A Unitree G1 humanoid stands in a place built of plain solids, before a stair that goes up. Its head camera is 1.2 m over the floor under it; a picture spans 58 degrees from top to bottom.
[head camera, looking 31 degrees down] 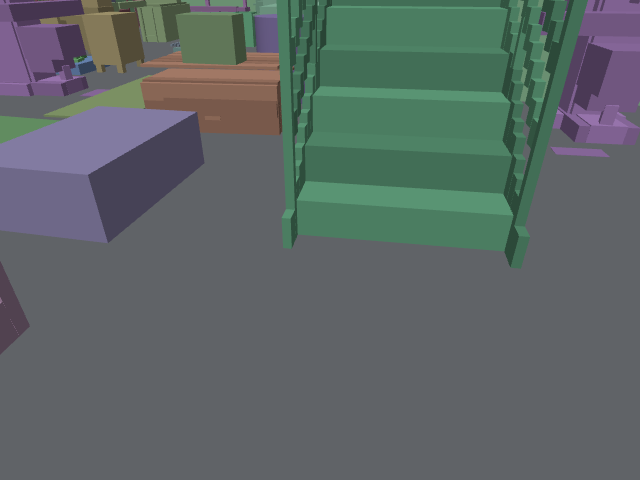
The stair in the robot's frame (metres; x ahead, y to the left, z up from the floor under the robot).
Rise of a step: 0.21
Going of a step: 0.26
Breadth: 1.18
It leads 9 degrees to the right of straight ahead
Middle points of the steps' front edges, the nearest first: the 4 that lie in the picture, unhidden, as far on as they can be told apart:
1.97 -0.41 0.21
2.22 -0.45 0.42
2.48 -0.50 0.63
2.73 -0.54 0.84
